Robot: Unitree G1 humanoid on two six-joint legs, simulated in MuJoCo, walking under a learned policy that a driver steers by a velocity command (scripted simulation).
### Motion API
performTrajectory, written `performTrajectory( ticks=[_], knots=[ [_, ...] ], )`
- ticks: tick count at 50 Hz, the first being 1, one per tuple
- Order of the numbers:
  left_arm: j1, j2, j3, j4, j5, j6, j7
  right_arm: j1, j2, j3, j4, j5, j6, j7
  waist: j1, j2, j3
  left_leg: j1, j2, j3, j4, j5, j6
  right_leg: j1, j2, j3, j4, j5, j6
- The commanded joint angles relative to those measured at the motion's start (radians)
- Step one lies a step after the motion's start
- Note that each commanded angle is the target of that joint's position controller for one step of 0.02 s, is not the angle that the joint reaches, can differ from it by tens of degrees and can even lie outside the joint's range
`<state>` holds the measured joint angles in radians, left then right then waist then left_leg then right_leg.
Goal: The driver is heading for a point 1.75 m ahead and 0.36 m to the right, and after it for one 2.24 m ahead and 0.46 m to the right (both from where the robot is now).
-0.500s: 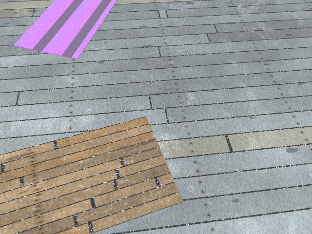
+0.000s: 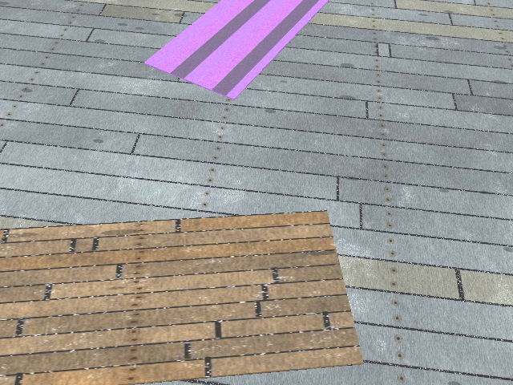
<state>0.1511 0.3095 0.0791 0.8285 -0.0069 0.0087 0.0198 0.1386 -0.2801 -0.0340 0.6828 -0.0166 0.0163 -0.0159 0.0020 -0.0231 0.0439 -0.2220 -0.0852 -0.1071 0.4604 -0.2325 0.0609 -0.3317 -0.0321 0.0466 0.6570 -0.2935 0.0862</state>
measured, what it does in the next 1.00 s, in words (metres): steps on the spot, turning right: right foot, then right foot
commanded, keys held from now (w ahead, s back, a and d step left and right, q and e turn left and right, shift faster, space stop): e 0.60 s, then no key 0.08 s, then q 0.08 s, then w+q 0.24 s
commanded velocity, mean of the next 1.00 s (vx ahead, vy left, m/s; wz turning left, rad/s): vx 0.05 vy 0.00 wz -0.25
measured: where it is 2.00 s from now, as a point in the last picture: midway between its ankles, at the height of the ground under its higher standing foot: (273, 334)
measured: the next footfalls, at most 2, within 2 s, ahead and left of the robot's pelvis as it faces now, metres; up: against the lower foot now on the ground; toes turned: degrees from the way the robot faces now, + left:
right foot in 0.04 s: +0.05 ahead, -0.15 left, +0.00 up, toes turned +0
right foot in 0.60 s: +0.01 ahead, -0.18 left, +0.00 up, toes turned -20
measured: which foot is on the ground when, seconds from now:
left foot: down 0.00-0.60, up 0.62-1.00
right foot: up 0.00-0.02, down 0.04-0.30, up 0.32-0.58, down 0.60-1.00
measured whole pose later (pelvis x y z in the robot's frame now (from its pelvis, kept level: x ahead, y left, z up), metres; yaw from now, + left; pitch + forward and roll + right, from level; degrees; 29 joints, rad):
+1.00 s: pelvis +0.02 -0.09 +0.01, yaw -17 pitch +1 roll +0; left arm 0.20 0.27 0.04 0.79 0.00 -0.04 0.01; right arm 0.24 -0.29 -0.06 0.77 0.03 -0.01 -0.01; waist 0.02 0.01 0.00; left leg -0.42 0.07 -0.02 0.78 -0.33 -0.02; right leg -0.11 0.03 -0.07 0.30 -0.21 -0.06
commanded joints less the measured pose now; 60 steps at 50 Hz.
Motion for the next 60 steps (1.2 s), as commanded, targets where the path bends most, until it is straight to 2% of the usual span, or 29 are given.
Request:
performTrajectory(
  ticks=[1, 2, 3, 4, 6, 8, 11, 13, 15, 16, 17, 19, 23, 26, 28, 29, 30, 31, 32, 33, 35, 38, 39, 42, 43, 47, 55, 58, 60],
  knots=[
    [-0.017, 0.06, -0.001, -0.057, 0.007, -0.027, -0.013, 0.003, -0.103, -0.014, -0.012, 0.0, -0.016, 0.008, 0.006, 0.122, -0.073, -0.003, 0.23, -0.152, -0.093, 0.185, 0.102, 0.169, -0.001, -0.022, -0.265, 0.194, -0.034],
    [-0.02, 0.102, 0.003, -0.065, 0.017, -0.03, -0.012, 0.033, -0.109, -0.016, 0.001, -0.008, -0.025, 0.008, -0.009, 0.084, -0.078, -0.008, 0.195, -0.133, -0.067, 0.134, 0.058, 0.208, -0.036, 0.036, -0.271, 0.326, -0.054],
    [-0.032, 0.191, 0.019, -0.081, 0.013, -0.03, -0.006, 0.078, -0.134, -0.025, 0.0, -0.023, -0.032, 0.007, -0.063, -0.021, -0.082, -0.012, 0.119, -0.069, -0.001, 0.047, 0.016, 0.202, -0.106, 0.119, -0.223, 0.523, -0.101],
    [-0.045, 0.21, 0.027, -0.074, -0.003, -0.026, -0.009, 0.077, -0.132, -0.028, -0.001, -0.024, -0.034, 0.001, -0.074, -0.106, -0.086, 0.005, 0.055, 0.01, 0.022, -0.003, -0.025, 0.148, -0.121, 0.154, -0.225, 0.467, -0.167],
    [-0.051, 0.161, 0.017, -0.076, -0.007, -0.027, -0.014, 0.009, -0.137, -0.035, -0.009, -0.01, -0.026, -0.019, -0.036, -0.14, -0.072, 0.036, 0.049, 0.055, 0.073, -0.005, -0.053, 0.079, -0.138, 0.238, -0.28, 0.33, -0.202],
    [-0.045, 0.163, 0.017, -0.081, -0.008, -0.031, -0.012, 0.009, -0.126, -0.042, -0.016, 0.001, -0.009, -0.029, -0.029, -0.161, -0.07, 0.019, 0.047, 0.063, 0.097, -0.002, -0.048, 0.076, -0.136, 0.277, -0.271, 0.333, -0.21],
    [-0.035, 0.163, 0.02, -0.093, -0.014, -0.022, 0.001, 0.03, -0.105, -0.051, -0.021, 0.005, -0.007, -0.025, -0.024, -0.129, -0.094, 0.035, 0.054, 0.069, 0.086, 0.002, -0.032, 0.057, -0.114, 0.299, -0.234, 0.31, -0.21],
    [-0.054, 0.148, 0.019, -0.115, -0.019, -0.01, 0.008, 0.057, -0.117, -0.063, -0.017, 0.006, -0.01, -0.019, -0.026, -0.049, -0.097, 0.079, 0.104, 0.04, 0.028, 0.056, -0.005, -0.007, -0.057, 0.246, -0.158, 0.261, -0.173],
    [-0.047, 0.116, 0.012, -0.131, -0.02, 0.001, 0.007, 0.088, -0.166, -0.08, -0.016, -0.001, -0.009, -0.017, -0.024, 0.134, -0.078, 0.145, 0.282, -0.133, -0.092, 0.203, 0.1, -0.146, 0.055, 0.101, 0.036, 0.095, -0.094],
    [-0.029, 0.108, 0.012, -0.138, -0.012, 0.004, 0.002, 0.072, -0.173, -0.081, -0.024, -0.008, -0.012, -0.019, -0.018, 0.234, -0.086, 0.157, 0.429, -0.245, -0.132, 0.346, 0.194, -0.205, 0.067, 0.032, 0.206, -0.203, -0.066],
    [-0.038, 0.14, 0.027, -0.142, -0.011, 0.007, -0.003, 0.068, -0.153, -0.07, -0.039, -0.013, -0.02, -0.024, -0.025, 0.195, -0.084, 0.148, 0.511, -0.29, -0.143, 0.474, 0.264, -0.254, 0.034, 0.043, 0.423, -0.344, -0.047],
    [-0.017, 0.123, 0.031, -0.134, -0.023, 0.025, -0.01, -0.006, -0.15, -0.068, -0.052, 0.004, -0.029, -0.028, 0.016, 0.087, -0.048, 0.127, 0.451, -0.149, -0.132, 0.464, 0.215, -0.275, -0.016, 0.058, 0.468, -0.271, -0.032],
    [-0.074, 0.066, 0.003, -0.174, -0.021, 0.029, -0.034, 0.014, -0.19, -0.083, -0.032, 0.009, -0.014, -0.033, -0.028, 0.149, -0.072, 0.154, 0.355, 0.054, -0.111, 0.507, 0.161, -0.17, -0.019, -0.047, 0.242, -0.133, -0.005],
    [-0.066, 0.089, 0.01, -0.199, -0.026, 0.033, -0.053, 0.035, -0.214, -0.093, -0.02, 0.026, -0.004, -0.026, -0.035, 0.181, -0.112, 0.171, 0.373, 0.096, -0.063, 0.509, 0.141, -0.06, 0.011, -0.108, 0.064, -0.082, -0.027],
    [-0.003, 0.101, 0.022, -0.189, -0.02, 0.043, -0.056, 0.019, -0.212, -0.093, -0.016, 0.048, -0.007, -0.019, 0.006, 0.172, -0.119, 0.121, 0.365, 0.142, 0.024, 0.43, 0.088, 0.067, 0.045, -0.148, -0.128, 0.069, -0.069],
    [0.045, 0.132, 0.039, -0.178, -0.015, 0.046, -0.044, 0.069, -0.181, -0.085, 0.006, 0.047, -0.016, -0.011, 0.019, 0.116, -0.132, 0.043, 0.327, 0.195, 0.129, 0.323, 0.025, 0.194, 0.058, -0.113, -0.225, 0.185, -0.107],
    [0.098, 0.242, 0.07, -0.187, -0.017, 0.046, -0.025, 0.093, -0.138, -0.072, -0.004, 0.007, -0.023, -0.005, 0.02, -0.098, -0.145, -0.195, 0.237, 0.269, 0.382, -0.003, -0.075, 0.387, -0.11, 0.149, -0.262, 0.543, -0.187],
    [0.09, 0.312, 0.07, -0.222, 0.018, 0.029, -0.021, 0.037, -0.09, -0.049, -0.065, -0.025, -0.026, -0.009, 0.021, -0.261, -0.184, -0.424, 0.095, 0.191, 0.624, -0.507, -0.141, 0.406, -0.378, 0.511, -0.265, 0.809, -0.425],
    [0.104, 0.253, 0.056, -0.218, 0.036, 0.005, -0.032, -0.017, -0.146, -0.066, -0.065, 0.006, -0.021, -0.016, 0.082, -0.122, -0.239, -0.417, 0.112, 0.057, 0.754, -0.496, -0.14, 0.349, -0.388, 0.483, -0.304, 0.683, -0.491],
    [0.051, 0.215, 0.041, -0.213, 0.029, -0.012, -0.031, -0.021, -0.16, -0.071, -0.059, 0.03, -0.013, -0.019, 0.046, -0.105, -0.162, -0.424, 0.136, 0.048, 0.765, -0.404, -0.126, 0.288, -0.321, 0.367, -0.314, 0.567, -0.43],
    [-0.049, 0.135, 0.016, -0.209, 0.002, -0.017, -0.018, 0.015, -0.168, -0.08, -0.016, 0.014, 0.001, -0.036, -0.001, -0.07, -0.108, -0.39, 0.161, 0.044, 0.688, -0.25, -0.128, 0.215, -0.221, 0.239, -0.319, 0.44, -0.326],
    [-0.079, 0.047, -0.024, -0.189, 0.024, -0.024, -0.005, 0.095, -0.116, -0.065, 0.028, 0.018, 0.006, -0.026, -0.037, -0.088, -0.149, -0.216, 0.155, 0.061, 0.604, -0.113, -0.148, 0.148, -0.161, 0.101, -0.331, 0.493, -0.307],
    [-0.056, 0.033, -0.028, -0.168, 0.025, -0.027, -0.003, 0.104, -0.095, -0.055, 0.037, 0.021, 0.005, -0.018, -0.029, -0.092, -0.157, -0.189, 0.166, 0.069, 0.508, -0.084, -0.148, 0.159, -0.143, 0.077, -0.357, 0.337, -0.297],
    [0.023, 0.154, 0.008, -0.128, 0.018, -0.028, 0.0, -0.008, -0.123, -0.048, -0.002, 0.04, -0.006, -0.006, 0.057, -0.135, -0.054, -0.274, 0.154, 0.096, 0.395, -0.103, -0.126, 0.195, -0.203, 0.198, -0.479, -0.145, -0.319],
    [0.037, 0.163, 0.012, -0.12, 0.018, -0.032, 0.0, -0.021, -0.135, -0.05, -0.009, 0.046, -0.012, -0.005, 0.065, -0.121, -0.025, -0.315, 0.158, 0.08, 0.371, -0.116, -0.114, 0.222, -0.233, 0.236, -0.502, -0.2, -0.325],
    [0.07, 0.151, 0.019, -0.089, 0.004, -0.061, -0.001, -0.02, -0.118, -0.048, -0.009, 0.044, -0.04, 0.0, 0.072, -0.069, 0.021, -0.427, 0.182, 0.04, 0.333, -0.116, -0.077, 0.331, -0.289, 0.246, -0.546, -0.206, -0.326],
    [0.072, 0.174, 0.041, -0.077, -0.01, -0.074, -0.024, -0.037, -0.08, -0.03, -0.039, 0.049, -0.054, 0.043, 0.064, -0.058, 0.008, -0.309, 0.186, 0.135, 0.208, -0.07, -0.044, 0.299, -0.261, 0.036, -0.53, -0.059, -0.288],
    [0.05, 0.183, 0.045, -0.075, -0.026, -0.065, -0.034, 0.018, -0.089, -0.034, -0.035, 0.047, -0.049, 0.051, 0.013, -0.04, -0.006, -0.156, 0.145, 0.197, 0.112, -0.012, -0.012, 0.23, -0.244, -0.051, -0.43, -0.017, -0.251],
    [0.043, 0.142, 0.028, -0.079, -0.018, -0.069, -0.034, 0.209, -0.164, -0.076, 0.014, 0.05, -0.042, 0.04, -0.083, 0.006, -0.098, 0.152, 0.076, 0.211, 0.073, -0.024, 0.041, 0.083, -0.176, -0.169, -0.128, 0.216, -0.187]
  ],
)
